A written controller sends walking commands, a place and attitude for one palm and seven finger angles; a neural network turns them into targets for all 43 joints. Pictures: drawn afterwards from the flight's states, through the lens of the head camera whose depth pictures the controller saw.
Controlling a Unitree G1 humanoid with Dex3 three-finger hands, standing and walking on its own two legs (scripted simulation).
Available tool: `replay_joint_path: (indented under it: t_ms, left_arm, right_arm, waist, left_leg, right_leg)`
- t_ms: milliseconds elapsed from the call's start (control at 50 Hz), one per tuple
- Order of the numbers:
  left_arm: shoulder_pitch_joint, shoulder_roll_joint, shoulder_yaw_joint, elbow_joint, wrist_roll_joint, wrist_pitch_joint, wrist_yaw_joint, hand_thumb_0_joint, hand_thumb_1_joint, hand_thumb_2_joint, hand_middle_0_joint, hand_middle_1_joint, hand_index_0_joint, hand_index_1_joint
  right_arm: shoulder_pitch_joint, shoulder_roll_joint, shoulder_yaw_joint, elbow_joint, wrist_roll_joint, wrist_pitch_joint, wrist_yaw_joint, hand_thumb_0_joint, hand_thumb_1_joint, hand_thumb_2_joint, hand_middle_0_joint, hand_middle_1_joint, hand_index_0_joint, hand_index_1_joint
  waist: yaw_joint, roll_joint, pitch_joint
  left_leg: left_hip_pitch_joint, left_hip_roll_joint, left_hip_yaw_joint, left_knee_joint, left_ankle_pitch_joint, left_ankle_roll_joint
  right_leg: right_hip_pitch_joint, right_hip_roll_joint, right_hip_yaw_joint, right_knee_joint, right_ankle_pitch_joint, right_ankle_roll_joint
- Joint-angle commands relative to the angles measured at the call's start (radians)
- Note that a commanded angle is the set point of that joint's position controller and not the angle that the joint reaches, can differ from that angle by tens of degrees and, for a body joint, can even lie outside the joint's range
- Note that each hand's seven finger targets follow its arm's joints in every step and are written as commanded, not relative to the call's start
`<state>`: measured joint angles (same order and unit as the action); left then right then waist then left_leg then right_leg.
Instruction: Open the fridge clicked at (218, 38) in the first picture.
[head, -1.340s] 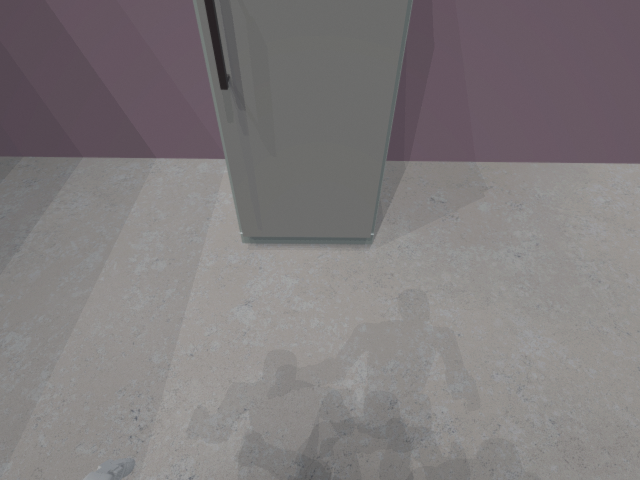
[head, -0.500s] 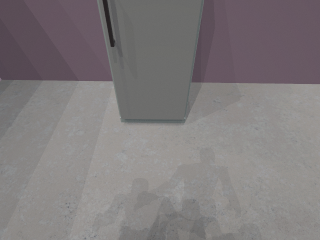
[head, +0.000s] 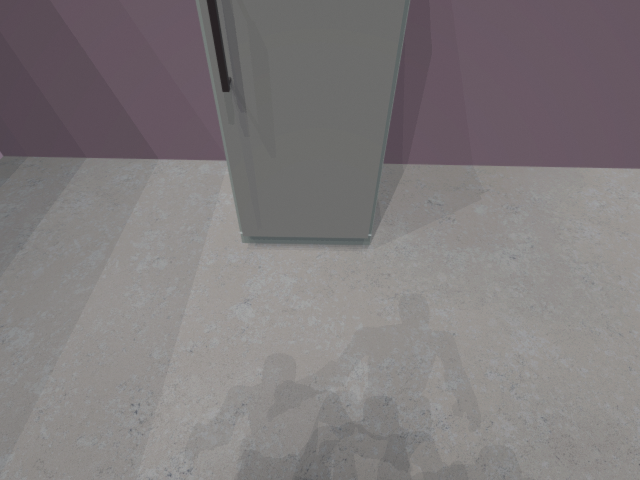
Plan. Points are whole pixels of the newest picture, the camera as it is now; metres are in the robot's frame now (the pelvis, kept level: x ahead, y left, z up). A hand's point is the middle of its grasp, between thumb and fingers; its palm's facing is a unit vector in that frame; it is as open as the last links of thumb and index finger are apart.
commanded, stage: look at it before walking up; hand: left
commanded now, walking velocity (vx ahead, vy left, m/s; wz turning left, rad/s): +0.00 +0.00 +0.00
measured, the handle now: (216, 19) +1.09 +0.33 +0.14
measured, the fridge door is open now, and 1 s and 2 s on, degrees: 0 0 0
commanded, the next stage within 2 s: walk to a spot facing it in 0.10 s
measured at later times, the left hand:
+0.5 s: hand out of the picture +0.03 +0.24 -0.19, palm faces +0.13 -0.97 -0.20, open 7.4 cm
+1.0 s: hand (164, 404) +0.26 +0.28 -0.18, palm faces +0.20 -0.97 -0.14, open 7.4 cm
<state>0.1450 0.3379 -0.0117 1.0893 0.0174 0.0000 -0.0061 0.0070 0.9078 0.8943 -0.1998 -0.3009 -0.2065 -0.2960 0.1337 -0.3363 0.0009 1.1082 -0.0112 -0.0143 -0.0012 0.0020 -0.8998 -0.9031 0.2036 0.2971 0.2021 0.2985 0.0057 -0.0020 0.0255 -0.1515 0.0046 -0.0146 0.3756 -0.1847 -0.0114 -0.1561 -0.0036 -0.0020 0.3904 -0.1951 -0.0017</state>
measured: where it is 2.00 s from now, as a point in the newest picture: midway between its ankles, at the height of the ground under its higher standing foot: (291, 425)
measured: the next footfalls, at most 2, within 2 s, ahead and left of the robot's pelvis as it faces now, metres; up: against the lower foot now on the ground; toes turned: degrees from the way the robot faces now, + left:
right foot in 1.10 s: +0.45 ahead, +0.04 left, +0.00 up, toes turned +7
left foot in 1.52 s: +0.42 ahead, +0.25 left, +0.00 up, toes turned +13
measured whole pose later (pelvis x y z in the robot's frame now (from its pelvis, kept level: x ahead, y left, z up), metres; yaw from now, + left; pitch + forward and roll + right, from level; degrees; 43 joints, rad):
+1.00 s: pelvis +0.22 +0.10 -0.01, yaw +13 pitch -1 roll +0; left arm 0.15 0.16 0.04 1.04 0.02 0.00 -0.02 0.01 0.91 0.90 -0.19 -0.30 -0.20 -0.30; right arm 0.48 -0.07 -0.02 1.16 -0.02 -0.09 -0.04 0.00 -0.90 -0.90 0.20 0.30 0.20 0.30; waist -0.04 -0.02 0.05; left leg 0.14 -0.05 0.06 0.23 -0.35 0.06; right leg -0.58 -0.09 -0.11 0.75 -0.15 0.00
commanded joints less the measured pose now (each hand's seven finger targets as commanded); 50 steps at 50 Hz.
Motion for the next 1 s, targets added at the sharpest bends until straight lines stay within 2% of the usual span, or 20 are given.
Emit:
replay_joint_path:
  t_ms: [0, 180, 220, 240, 280, 300, 340, 380, 420, 480, 500, 520, 540, 560, 620, 660, 700, 820, 940, 980]
  left_arm:
    - [-0.04, 0.209, 0.046, -0.066, -0.006, -0.025, 0.015, 0.0, 0.9, 0.9, -0.2, -0.3, -0.2, -0.3]
    - [-0.04, 0.211, 0.045, -0.064, -0.006, -0.027, 0.015, 0.0, 0.9, 0.9, -0.2, -0.3, -0.2, -0.3]
    - [0.03, 0.098, 0.025, -0.037, -0.006, -0.008, 0.02, 0.0, 0.9, 0.9, -0.2, -0.3, -0.2, -0.3]
    - [0.061, 0.096, 0.027, -0.035, -0.002, 0.001, 0.019, 0.0, 0.9, 0.9, -0.2, -0.3, -0.2, -0.3]
    - [0.103, 0.136, 0.047, -0.042, 0.005, 0.011, 0.014, 0.0, 0.9, 0.9, -0.2, -0.3, -0.2, -0.3]
    - [0.13, 0.163, 0.061, -0.052, 0.008, 0.012, 0.015, 0.0, 0.9, 0.9, -0.2, -0.3, -0.2, -0.3]
    - [0.154, 0.177, 0.078, -0.072, 0.011, 0.0, 0.021, 0.0, 0.9, 0.9, -0.2, -0.3, -0.2, -0.3]
    - [0.134, 0.162, 0.085, -0.089, 0.012, -0.024, 0.019, 0.0, 0.9, 0.9, -0.2, -0.3, -0.2, -0.3]
    - [0.128, 0.145, 0.085, -0.095, 0.015, -0.033, 0.015, 0.0, 0.9, 0.9, -0.2, -0.3, -0.2, -0.3]
    - [0.122, 0.115, 0.086, -0.093, 0.008, -0.028, 0.011, 0.0, 0.9, 0.9, -0.2, -0.3, -0.2, -0.3]
    - [0.129, 0.075, 0.08, -0.096, 0.003, -0.024, 0.007, 0.0, 0.9, 0.9, -0.2, -0.3, -0.2, -0.3]
    - [0.127, -0.005, 0.067, -0.126, -0.007, -0.019, -0.003, 0.0, 0.9, 0.9, -0.2, -0.3, -0.2, -0.3]
    - [0.044, -0.021, 0.054, -0.185, 0.003, -0.025, -0.003, 0.0, 0.9, 0.9, -0.2, -0.3, -0.2, -0.3]
    - [0.028, -0.014, 0.063, -0.185, 0.011, -0.028, 0.001, 0.0, 0.9, 0.9, -0.2, -0.3, -0.2, -0.3]
    - [0.061, -0.042, 0.068, -0.125, 0.017, -0.034, -0.014, 0.0, 0.9, 0.9, -0.2, -0.3, -0.2, -0.3]
    - [0.122, -0.074, 0.064, -0.093, 0.018, -0.031, -0.016, 0.0, 0.9, 0.9, -0.2, -0.3, -0.2, -0.3]
    - [0.13, -0.08, 0.063, -0.087, 0.013, -0.025, -0.012, 0.0, 0.9, 0.9, -0.2, -0.3, -0.2, -0.3]
    - [0.004, -0.111, 0.068, -0.122, 0.008, -0.023, -0.011, 0.0, 0.9, 0.9, -0.2, -0.3, -0.2, -0.3]
    - [-0.111, -0.139, 0.064, -0.154, -0.001, -0.038, -0.013, 0.0, 0.9, 0.9, -0.2, -0.3, -0.2, -0.3]
    - [-0.04, -0.128, 0.069, -0.141, -0.001, -0.043, -0.009, 0.0, 0.9, 0.9, -0.2, -0.3, -0.2, -0.3]
  right_arm:
    - [-0.046, -0.207, -0.036, -0.064, 0.002, -0.019, -0.009, 0.0, -0.9, -0.9, 0.2, 0.3, 0.2, 0.3]
    - [-0.05, -0.207, -0.035, -0.063, 0.004, -0.018, -0.009, 0.0, -0.9, -0.9, 0.2, 0.3, 0.2, 0.3]
    - [0.005, -0.089, -0.008, -0.042, -0.005, 0.001, -0.003, 0.0, -0.9, -0.9, 0.2, 0.3, 0.2, 0.3]
    - [0.031, -0.077, -0.006, -0.046, -0.008, 0.01, 0.0, 0.0, -0.9, -0.9, 0.2, 0.3, 0.2, 0.3]
    - [0.034, -0.068, -0.01, -0.064, -0.014, 0.022, 0.004, 0.0, -0.9, -0.9, 0.2, 0.3, 0.2, 0.3]
    - [0.038, -0.061, -0.015, -0.082, -0.014, 0.025, 0.003, 0.0, -0.9, -0.9, 0.2, 0.3, 0.2, 0.3]
    - [0.014, -0.074, -0.034, -0.121, -0.009, 0.024, 0.009, 0.0, -0.9, -0.9, 0.2, 0.3, 0.2, 0.3]
    - [0.023, -0.049, -0.039, -0.133, -0.006, 0.009, 0.022, 0.0, -0.9, -0.9, 0.2, 0.3, 0.2, 0.3]
    - [0.052, -0.008, -0.038, -0.139, -0.003, 0.001, 0.032, 0.0, -0.9, -0.9, 0.2, 0.3, 0.2, 0.3]
    - [0.2, 0.025, -0.041, -0.102, -0.004, -0.009, 0.031, 0.0, -0.9, -0.9, 0.2, 0.3, 0.2, 0.3]
    - [0.314, -0.014, -0.054, -0.071, -0.006, -0.015, 0.023, 0.0, -0.9, -0.9, 0.2, 0.3, 0.2, 0.3]
    - [0.427, -0.113, -0.086, -0.043, -0.019, -0.024, 0.013, 0.0, -0.9, -0.9, 0.2, 0.3, 0.2, 0.3]
    - [0.5, -0.153, -0.091, -0.037, -0.012, -0.029, 0.0, 0.0, -0.9, -0.9, 0.2, 0.3, 0.2, 0.3]
    - [0.45, -0.13, -0.085, -0.042, -0.009, -0.022, -0.004, 0.0, -0.9, -0.9, 0.2, 0.3, 0.2, 0.3]
    - [0.316, -0.004, -0.055, -0.072, -0.005, -0.049, -0.015, 0.0, -0.9, -0.9, 0.2, 0.3, 0.2, 0.3]
    - [0.332, 0.032, -0.05, -0.049, -0.001, -0.07, -0.021, 0.0, -0.9, -0.9, 0.2, 0.3, 0.2, 0.3]
    - [0.361, 0.05, -0.049, -0.03, 0.005, -0.078, -0.025, 0.0, -0.9, -0.9, 0.2, 0.3, 0.2, 0.3]
    - [0.439, 0.094, -0.049, 0.021, 0.005, -0.082, -0.038, 0.0, -0.9, -0.9, 0.2, 0.3, 0.2, 0.3]
    - [0.472, 0.102, -0.045, 0.057, -0.008, -0.076, -0.044, 0.0, -0.9, -0.9, 0.2, 0.3, 0.2, 0.3]
    - [0.442, 0.078, -0.05, 0.056, -0.006, -0.074, -0.048, 0.0, -0.9, -0.9, 0.2, 0.3, 0.2, 0.3]
  waist:
    - [-0.003, 0.005, -0.029]
    - [-0.003, -0.003, -0.04]
    - [0.001, -0.013, -0.041]
    - [0.008, -0.029, -0.032]
    - [0.027, -0.103, 0.031]
    - [0.038, -0.183, 0.042]
    - [0.049, -0.206, 0.067]
    - [0.026, -0.132, 0.068]
    - [0.009, -0.111, 0.06]
    - [-0.051, -0.083, 0.051]
    - [-0.09, 0.043, 0.015]
    - [-0.13, 0.352, 0.006]
    - [-0.137, 0.348, 0.047]
    - [-0.109, 0.209, 0.071]
    - [-0.041, 0.052, 0.132]
    - [-0.021, 0.071, 0.076]
    - [-0.017, 0.086, 0.053]
    - [-0.042, 0.069, 0.11]
    - [-0.072, 0.127, 0.153]
    - [-0.03, 0.13, 0.128]
  left_leg:
    - [-0.012, 0.105, -0.102, -0.068, 0.051, 0.039]
    - [-0.001, 0.108, -0.099, -0.068, 0.071, 0.037]
    - [-0.038, 0.088, -0.085, -0.038, -0.022, 0.024]
    - [-0.082, 0.073, -0.082, -0.011, -0.117, 0.027]
    - [-0.24, 0.02, -0.043, 0.087, -0.293, 0.024]
    - [-0.297, 0.001, 0.007, 0.202, -0.297, 0.019]
    - [-0.382, 0.038, 0.02, 0.442, -0.313, 0.022]
    - [-0.395, 0.075, 0.025, 0.48, -0.276, 0.024]
    - [-0.321, 0.077, 0.073, 0.371, -0.256, 0.018]
    - [-0.04, 0.024, 0.157, 0.166, -0.12, 0.018]
    - [0.102, 0.036, 0.1, 0.083, -0.162, 0.026]
    - [0.189, 0.264, -0.321, -0.104, -0.38, 0.111]
    - [0.188, 0.387, -0.563, -0.233, -0.422, 0.189]
    - [0.13, 0.405, -0.539, -0.234, -0.438, 0.217]
    - [-0.037, 0.284, -0.348, -0.249, -0.287, 0.177]
    - [0.034, 0.231, -0.217, -0.222, -0.031, 0.153]
    - [0.086, 0.217, -0.159, -0.212, 0.095, 0.163]
    - [0.203, 0.226, -0.089, -0.208, 0.306, 0.173]
    - [0.2, 0.213, -0.017, -0.149, 0.557, 0.153]
    - [0.192, 0.232, -0.004, -0.062, 0.75, 0.154]
  right_leg:
    - [-0.011, -0.115, 0.115, -0.091, 0.01, -0.029]
    - [0.001, -0.117, 0.11, -0.091, 0.039, -0.027]
    - [0.01, -0.119, 0.094, -0.083, -0.113, -0.007]
    - [0.014, -0.122, 0.108, -0.088, -0.228, -0.009]
    - [0.027, -0.183, 0.179, -0.149, -0.441, -0.044]
    - [0.032, -0.255, 0.247, -0.206, -0.529, -0.078]
    - [0.029, -0.376, 0.336, -0.274, -0.535, -0.16]
    - [0.056, -0.374, 0.24, -0.235, -0.356, -0.172]
    - [0.033, -0.343, 0.115, -0.175, -0.243, -0.148]
    - [-0.132, -0.276, -0.042, -0.036, -0.252, -0.08]
    - [-0.208, -0.217, -0.114, 0.152, -0.241, -0.044]
    - [-0.422, -0.081, -0.191, 0.505, -0.339, 0.024]
    - [-0.584, -0.035, -0.102, 0.687, -0.42, 0.029]
    - [-0.594, -0.092, -0.022, 0.774, -0.354, 0.005]
    - [-0.518, -0.145, 0.002, 0.79, -0.113, 0.014]
    - [-0.497, -0.138, -0.02, 0.758, -0.034, 0.031]
    - [-0.509, -0.134, -0.032, 0.732, -0.006, 0.041]
    - [-0.628, -0.129, -0.067, 0.61, 0.043, 0.046]
    - [-0.47, -0.067, -0.125, 0.312, 0.04, -0.005]
    - [-0.345, -0.031, -0.13, 0.27, 0.014, -0.038]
